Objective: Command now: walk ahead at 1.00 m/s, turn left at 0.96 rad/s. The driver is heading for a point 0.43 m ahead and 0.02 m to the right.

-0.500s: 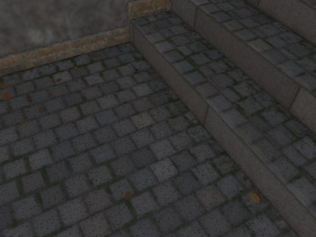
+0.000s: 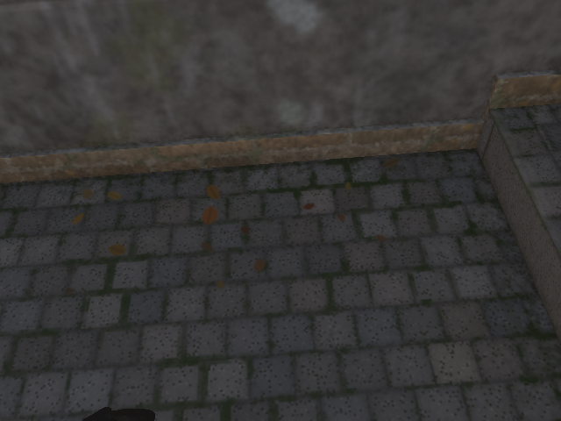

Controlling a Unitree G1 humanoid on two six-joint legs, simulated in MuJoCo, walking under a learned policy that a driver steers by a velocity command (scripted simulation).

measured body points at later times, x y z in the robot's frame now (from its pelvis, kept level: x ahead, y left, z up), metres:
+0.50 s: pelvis +0.41 -0.05 +0.02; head +0.46 -0.04 +0.47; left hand +0.34 +0.22 -0.10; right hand +0.72 -0.21 -0.05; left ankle +0.52 +0.10 -0.67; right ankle +0.40 -0.16 -0.72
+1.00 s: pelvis +0.58 -0.02 +0.00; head +0.59 -0.02 +0.45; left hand +0.64 +0.27 -0.10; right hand +0.79 -0.21 -0.11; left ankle +0.62 +0.11 -0.72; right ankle +0.63 -0.15 -0.72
